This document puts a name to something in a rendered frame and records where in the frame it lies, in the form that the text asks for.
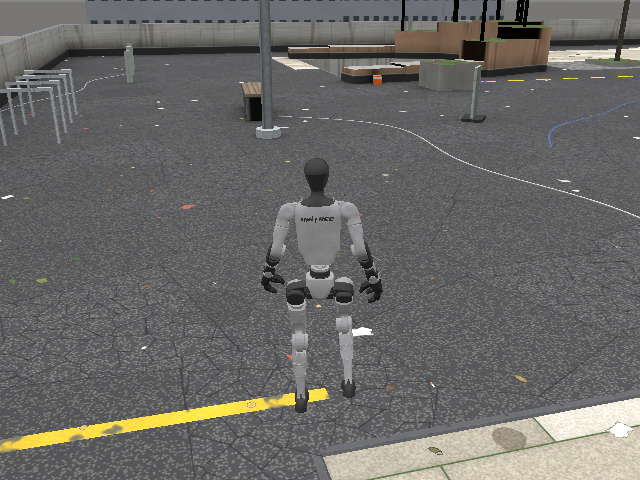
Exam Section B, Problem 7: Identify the left robot foot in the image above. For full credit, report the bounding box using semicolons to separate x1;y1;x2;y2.
295;387;309;413

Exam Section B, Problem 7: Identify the left robot upper arm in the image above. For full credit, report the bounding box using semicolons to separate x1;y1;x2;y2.
270;202;297;258

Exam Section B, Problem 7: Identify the robot left hand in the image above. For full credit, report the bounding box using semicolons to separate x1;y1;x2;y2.
261;274;285;293

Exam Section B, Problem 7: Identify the humanoid robot head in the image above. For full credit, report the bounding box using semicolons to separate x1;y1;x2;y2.
300;158;335;207

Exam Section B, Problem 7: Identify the robot right hand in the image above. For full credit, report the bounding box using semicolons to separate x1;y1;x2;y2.
359;279;383;303

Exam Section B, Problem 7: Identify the robot left forearm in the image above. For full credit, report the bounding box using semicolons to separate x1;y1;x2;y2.
263;242;280;278

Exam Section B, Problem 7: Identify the right robot upper arm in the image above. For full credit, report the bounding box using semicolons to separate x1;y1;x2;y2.
338;201;367;258

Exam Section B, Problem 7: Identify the robot right forearm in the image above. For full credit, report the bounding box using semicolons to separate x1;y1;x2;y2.
358;241;380;284

